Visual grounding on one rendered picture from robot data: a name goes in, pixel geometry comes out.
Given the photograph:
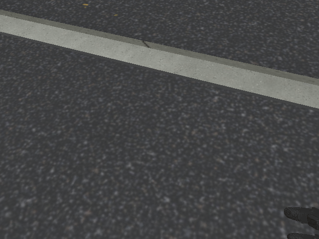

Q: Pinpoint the robot right hand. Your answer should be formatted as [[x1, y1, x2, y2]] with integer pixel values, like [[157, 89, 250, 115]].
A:
[[284, 207, 319, 239]]

